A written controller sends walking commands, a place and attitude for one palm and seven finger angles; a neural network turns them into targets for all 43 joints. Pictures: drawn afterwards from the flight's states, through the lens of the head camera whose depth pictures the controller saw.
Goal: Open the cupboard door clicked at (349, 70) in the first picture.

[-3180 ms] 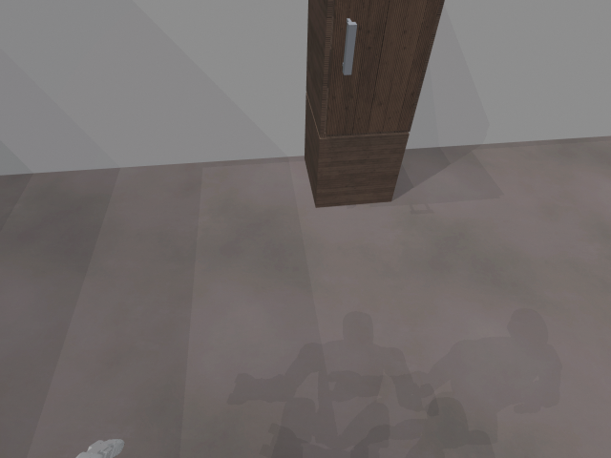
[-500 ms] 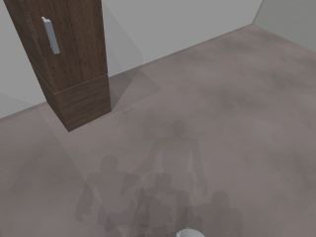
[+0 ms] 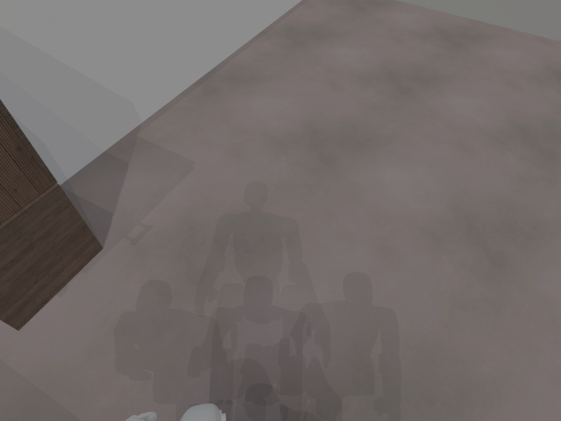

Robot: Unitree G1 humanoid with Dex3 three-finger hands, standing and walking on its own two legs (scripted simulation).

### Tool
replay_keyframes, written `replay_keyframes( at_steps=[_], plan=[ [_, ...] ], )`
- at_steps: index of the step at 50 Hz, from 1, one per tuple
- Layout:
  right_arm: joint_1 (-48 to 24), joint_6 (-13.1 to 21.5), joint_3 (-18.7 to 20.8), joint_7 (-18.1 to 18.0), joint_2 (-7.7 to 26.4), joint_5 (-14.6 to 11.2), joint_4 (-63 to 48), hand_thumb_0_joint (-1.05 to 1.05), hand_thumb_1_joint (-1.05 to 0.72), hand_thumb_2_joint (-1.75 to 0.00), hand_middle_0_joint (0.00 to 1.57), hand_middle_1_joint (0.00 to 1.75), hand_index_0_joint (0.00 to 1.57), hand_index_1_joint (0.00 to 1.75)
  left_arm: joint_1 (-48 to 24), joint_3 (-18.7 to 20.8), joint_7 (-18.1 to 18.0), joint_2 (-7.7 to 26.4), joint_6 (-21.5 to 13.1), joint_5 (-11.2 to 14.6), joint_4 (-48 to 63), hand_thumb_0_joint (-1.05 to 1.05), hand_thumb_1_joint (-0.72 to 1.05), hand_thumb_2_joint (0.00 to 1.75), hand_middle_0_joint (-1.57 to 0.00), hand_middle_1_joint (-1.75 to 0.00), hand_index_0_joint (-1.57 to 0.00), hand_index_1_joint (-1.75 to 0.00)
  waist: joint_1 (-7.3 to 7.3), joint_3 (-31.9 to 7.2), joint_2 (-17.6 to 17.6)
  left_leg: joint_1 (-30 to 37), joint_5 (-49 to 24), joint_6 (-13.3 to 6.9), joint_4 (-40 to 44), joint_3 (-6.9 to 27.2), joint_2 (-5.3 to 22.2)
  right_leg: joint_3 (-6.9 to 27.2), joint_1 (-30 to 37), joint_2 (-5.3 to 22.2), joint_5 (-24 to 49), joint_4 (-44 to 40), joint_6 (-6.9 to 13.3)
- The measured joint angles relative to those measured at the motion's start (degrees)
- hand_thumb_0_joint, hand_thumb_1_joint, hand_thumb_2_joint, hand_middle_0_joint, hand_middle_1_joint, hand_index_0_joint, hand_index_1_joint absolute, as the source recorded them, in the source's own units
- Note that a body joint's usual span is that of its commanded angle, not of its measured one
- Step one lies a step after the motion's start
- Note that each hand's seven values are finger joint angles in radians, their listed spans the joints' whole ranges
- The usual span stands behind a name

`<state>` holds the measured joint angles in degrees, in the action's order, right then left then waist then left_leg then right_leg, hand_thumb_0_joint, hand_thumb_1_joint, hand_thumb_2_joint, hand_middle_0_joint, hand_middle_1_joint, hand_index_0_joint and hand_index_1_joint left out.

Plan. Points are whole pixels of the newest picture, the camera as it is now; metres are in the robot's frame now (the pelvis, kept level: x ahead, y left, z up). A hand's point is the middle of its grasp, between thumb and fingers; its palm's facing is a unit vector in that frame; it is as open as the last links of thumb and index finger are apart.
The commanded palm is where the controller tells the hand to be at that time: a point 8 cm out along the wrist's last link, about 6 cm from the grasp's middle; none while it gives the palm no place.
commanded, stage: walk to a spot facing it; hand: left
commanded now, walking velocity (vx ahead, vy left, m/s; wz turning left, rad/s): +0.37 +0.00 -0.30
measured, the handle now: out of the picture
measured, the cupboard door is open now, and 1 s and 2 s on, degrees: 0 0 0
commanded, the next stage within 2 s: turn to face it in 0.70 s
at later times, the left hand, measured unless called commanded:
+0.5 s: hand (133, 343) +0.26 +0.26 -0.16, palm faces -0.15 -0.98 -0.16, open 7.4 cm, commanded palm none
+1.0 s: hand (227, 230) +0.50 +0.12 -0.15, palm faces -0.44 -0.87 -0.23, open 7.4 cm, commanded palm none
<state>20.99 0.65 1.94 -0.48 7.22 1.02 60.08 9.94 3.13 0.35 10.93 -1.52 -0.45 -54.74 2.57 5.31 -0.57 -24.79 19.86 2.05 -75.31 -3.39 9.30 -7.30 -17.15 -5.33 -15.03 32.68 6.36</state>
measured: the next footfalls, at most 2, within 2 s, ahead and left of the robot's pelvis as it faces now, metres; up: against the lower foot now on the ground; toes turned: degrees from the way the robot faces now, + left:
left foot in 0.30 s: +0.26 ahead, +0.18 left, +0.00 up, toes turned +2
right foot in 0.76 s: +0.36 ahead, -0.11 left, +0.00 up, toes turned -31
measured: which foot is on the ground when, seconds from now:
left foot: up 0.00-0.28, down 0.30-0.78, up 0.80-1.00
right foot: down 0.00-0.30, up 0.32-0.74, down 0.76-1.00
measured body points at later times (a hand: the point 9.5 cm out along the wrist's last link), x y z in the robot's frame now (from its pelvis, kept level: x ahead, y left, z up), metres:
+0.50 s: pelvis +0.21 +0.07 +0.02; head +0.23 +0.10 +0.47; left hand +0.27 +0.31 -0.15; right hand +0.24 -0.17 -0.11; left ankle +0.21 +0.17 -0.72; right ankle +0.16 -0.06 -0.62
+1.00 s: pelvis +0.32 +0.01 +0.01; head +0.34 -0.02 +0.46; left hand +0.53 +0.16 -0.13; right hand +0.24 -0.22 -0.15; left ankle +0.37 +0.15 -0.66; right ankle +0.33 -0.09 -0.72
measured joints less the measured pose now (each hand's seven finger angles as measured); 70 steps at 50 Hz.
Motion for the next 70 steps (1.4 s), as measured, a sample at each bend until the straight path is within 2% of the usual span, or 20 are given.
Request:
replay_keyframes(
  at_steps=[3, 7, 14, 17, 20, 24, 28, 31, 35, 38, 39, 41, 43, 45, 51, 58, 59, 62, 66, 70],
  plan=[
    [-5.0, 0.2, 0.5, -0.4, 0.6, 0.6, -3.1, 0.01, -0.92, -0.89, 0.21, 0.3, 0.2, 0.3, 2.5, 0.3, -0.4, 0.9, -0.4, -0.7, -1.7, -0.01, 0.93, 0.89, -0.2, -0.3, -0.2, -0.3, -0.44, -1.6, 0.6, -6.2, -1.7, 0.7, 7.4, 1.5, 1.0, 2.2, 2.9, -0.1, 0.6, -4.1, -0.1],
    [-9.6, 0.7, 1.4, 0.2, 3.1, 0.7, -5.4, 0.01, -0.94, -0.89, 0.21, 0.3, 0.2, 0.3, 5.3, 0.5, -0.1, 1.1, -1.0, -0.9, -2.8, -0.01, 0.93, 0.9, -0.2, -0.3, -0.2, -0.3, -1.9, -3.1, 1.8, -8.9, -5.9, 1.3, 18.6, 1.7, 1.1, 4.6, 5.7, 0.4, -0.4, -6.9, -1.5],
    [-13.5, 1.8, 0.8, 1.1, 4.1, 0.6, -6.5, 0.01, -0.92, -0.9, 0.2, 0.3, 0.2, 0.3, 9.6, 0.6, 0.0, 1.4, -0.9, -0.9, -3.4, 0.0, 0.91, 0.9, -0.2, -0.3, -0.2, -0.3, -5.9, -3.7, 0.4, -0.3, -7.5, 0.6, 40.4, -1.3, -2.8, 7.8, 9.8, 2.0, -7.0, -4.6, -4.6],
    [-14.9, 3.2, -0.1, 0.8, 2.8, 1.1, -6.8, 0.0, -0.92, -0.89, 0.2, 0.3, 0.2, 0.3, 10.6, 1.1, 0.1, 2.0, 0.1, -0.3, -4.6, 0.0, 0.91, 0.9, -0.2, -0.3, -0.2, -0.3, -6.5, -2.9, -2.3, 3.0, -6.1, -2.3, 39.7, -4.9, -3.8, 9.4, 4.6, 3.6, -11.8, 12.9, -5.0],
    [-13.6, 4.0, -0.8, 0.4, 1.4, 1.0, -7.4, 0.0, -0.91, -0.89, 0.2, 0.3, 0.2, 0.3, 10.2, 1.4, 0.7, 1.9, 1.3, -0.7, -5.7, 0.0, 0.91, 0.9, -0.2, -0.3, -0.2, -0.3, -5.5, -2.8, -2.4, 7.7, -3.6, -2.6, 41.2, -7.7, -2.8, 7.1, -3.9, 4.9, -10.6, 32.3, -5.8],
    [-9.9, 4.2, 0.0, -0.7, 0.2, 0.2, -6.0, -0.01, -0.92, -0.89, 0.21, 0.3, 0.2, 0.3, 7.6, 2.1, 1.5, 2.1, 2.6, -1.2, -3.6, 0.0, 0.91, 0.9, -0.2, -0.3, -0.2, -0.3, -4.8, -2.7, -2.5, 13.8, -3.6, -2.5, 46.8, -10.7, -2.4, 4.8, -12.6, 8.2, -3.9, 38.4, -7.5],
    [-7.0, 3.4, 0.9, -1.3, 2.0, 0.2, -4.1, -0.02, -0.95, -0.89, 0.21, 0.3, 0.2, 0.3, 4.1, 2.6, 1.7, 1.9, 3.6, -1.4, -0.9, 0.0, 0.91, 0.9, -0.19, -0.3, -0.2, -0.3, -4.15, -2.3, -2.4, 17.7, -2.8, -2.1, 49.9, -13.6, -2.2, 4.0, -17.7, 10.4, 1.3, 34.8, -8.9],
    [-5.1, 2.3, 1.1, -1.1, 2.9, 0.4, -2.7, -0.02, -0.94, -0.89, 0.21, 0.3, 0.2, 0.3, 1.3, 2.7, 1.8, 1.5, 4.2, -1.3, 0.7, 0.0, 0.91, 0.9, -0.19, -0.3, -0.2, -0.3, -3.5, -1.4, -1.8, 19.7, -1.4, -1.3, 50.5, -15.5, -1.8, 2.5, -18.1, 11.0, 3.3, 26.9, -9.4],
    [-3.5, 1.0, 1.7, -0.7, 3.6, 0.7, -1.8, -0.01, -0.92, -0.89, 0.21, 0.3, 0.2, 0.3, -1.6, 2.3, 1.9, 1.2, 4.1, -1.2, 2.1, 0.0, 0.91, 0.9, -0.19, -0.3, -0.2, -0.3, -1.92, 0.4, -0.6, 21.5, 2.3, 0.3, 48.0, -18.4, -0.5, 0.6, -14.8, 9.9, 2.8, 14.4, -8.7],
    [-1.9, 0.1, 2.1, -0.3, 4.1, 0.5, -1.7, 0.0, -0.91, -0.89, 0.21, 0.3, 0.2, 0.3, -2.4, 1.7, 1.9, 1.4, 2.9, -1.4, 3.3, 0.0, 0.91, 0.9, -0.19, -0.3, -0.2, -0.3, -1.13, 1.2, 0.7, 21.0, 7.3, 1.9, 39.9, -19.8, 2.1, -1.0, -9.2, 7.7, 4.9, 5.0, -7.2],
    [-1.6, -0.3, 2.2, -0.1, 4.2, 0.2, -1.7, 0.0, -0.91, -0.89, 0.21, 0.3, 0.2, 0.3, -2.6, 1.5, 1.8, 1.6, 2.0, -1.5, 3.5, 0.0, 0.91, 0.9, -0.19, -0.3, -0.2, -0.3, -1.29, 1.3, 0.9, 18.6, 7.8, 1.9, 33.4, -18.5, 3.4, -1.0, -8.4, 7.0, 3.9, 4.4, -4.7],
    [-3.1, -1.7, 2.1, -0.3, 4.7, -0.4, -1.9, 0.0, -0.91, -0.89, 0.2, 0.3, 0.2, 0.3, -3.5, 1.1, 1.1, 1.6, 0.8, -0.8, 3.6, 0.0, 0.91, 0.9, -0.2, -0.3, -0.2, -0.3, -1.25, 2.6, 1.7, 10.8, 11.7, 2.1, 15.8, -9.8, 2.4, -0.3, -9.5, 6.0, 0.7, 8.1, -1.9],
    [-4.9, -2.5, 1.9, -0.6, 4.9, -0.5, -2.4, 0.0, -0.91, -0.89, 0.2, 0.3, 0.2, 0.3, -3.7, 0.7, 0.1, 1.2, 1.0, -0.4, 3.4, 0.0, 0.91, 0.9, -0.2, -0.3, -0.2, -0.3, -0.94, 3.2, 2.2, 4.8, 10.8, 1.8, 5.2, -3.5, 0.1, 0.2, -7.8, 5.4, 0.0, 7.5, -1.7],
    [-6.4, -2.6, 1.4, -0.8, 4.7, -0.2, -2.9, 0.0, -0.91, -0.89, 0.2, 0.3, 0.2, 0.3, -3.3, 0.2, -0.7, 0.7, 1.4, -0.4, 2.8, 0.0, 0.91, 0.9, -0.2, -0.3, -0.2, -0.3, -0.82, 2.5, 2.4, 0.4, 7.3, 1.5, 1.7, -0.6, -1.0, 0.8, -5.7, 4.9, 1.0, 4.6, -2.2],
    [-6.7, -2.2, 0.3, -0.5, 3.2, -0.1, -3.7, 0.0, -0.91, -0.9, 0.2, 0.3, 0.19, 0.3, -2.8, -1.6, -1.3, -1.7, 1.9, -0.9, 0.5, 0.0, 0.91, 0.9, -0.2, -0.3, -0.2, -0.3, 0.54, -2.3, 3.0, -1.9, 1.8, 0.9, 15.6, 1.5, -2.5, -0.8, -0.1, 5.1, 2.4, -2.5, -2.8],
    [-4.7, -3.2, 0.2, 0.4, 1.6, -0.1, -2.2, 0.0, -0.92, -0.89, 0.2, 0.3, 0.2, 0.3, -3.1, -1.7, -1.3, -3.0, 2.1, -0.9, 1.3, 0.0, 0.9, 0.9, -0.2, -0.3, -0.2, -0.3, -0.81, -3.8, 0.4, 4.8, 0.0, 0.7, 33.0, -2.6, -4.0, -6.0, 2.1, 8.0, -1.1, 0.3, -5.0],
    [-4.4, -3.0, 0.2, 0.5, 1.6, -0.1, -2.4, 0.0, -0.92, -0.89, 0.2, 0.3, 0.2, 0.3, -2.9, -1.5, -1.3, -2.9, 2.4, -0.7, 1.5, 0.0, 0.9, 0.9, -0.2, -0.3, -0.21, -0.3, -0.82, -3.9, 0.1, 6.0, -0.5, -0.7, 35.9, -2.8, -4.4, -6.7, 1.4, 8.6, -2.3, 2.1, -5.5],
    [-4.8, -2.5, 0.3, 0.7, 0.8, 0.6, -3.1, 0.0, -0.92, -0.89, 0.2, 0.3, 0.2, 0.3, -1.9, -0.3, -1.5, -1.4, 3.8, -0.4, 1.3, 0.0, 0.9, 0.9, -0.2, -0.3, -0.2, -0.3, -1.08, -3.2, -2.0, 4.9, -0.1, -4.9, 35.8, -2.7, -6.5, -2.8, -3.6, 9.4, -11.2, 13.6, -8.1],
    [-5.2, -1.5, 0.3, -0.1, 0.6, 0.6, -4.1, 0.0, -0.91, -0.89, 0.21, 0.3, 0.2, 0.3, -0.7, 1.2, -1.2, 0.6, 4.7, -0.7, -0.1, 0.0, 0.91, 0.9, -0.2, -0.3, -0.2, -0.3, -1.27, -2.0, -1.8, 6.2, -4.3, -5.7, 42.2, -1.6, -7.8, 2.8, -10.2, 8.7, -9.4, 29.0, -9.8],
    [-5.6, -1.1, 0.5, -0.3, 1.1, 0.2, -4.5, 0.0, -0.91, -0.89, 0.21, 0.3, 0.2, 0.3, 0.6, 2.0, -1.2, 2.4, 4.8, -0.6, -0.6, 0.0, 0.91, 0.9, -0.2, -0.3, -0.2, -0.3, -1.71, -1.6, -1.0, 7.4, -7.8, -6.0, 47.7, -0.1, -8.8, 5.7, -11.8, 9.1, -6.5, 31.5, -11.4]
  ],
)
